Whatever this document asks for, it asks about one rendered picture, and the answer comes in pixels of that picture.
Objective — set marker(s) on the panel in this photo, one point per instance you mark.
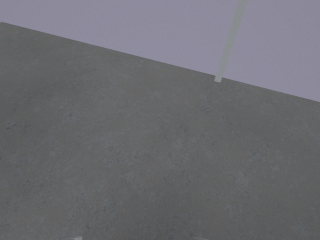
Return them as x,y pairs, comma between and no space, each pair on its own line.
238,15

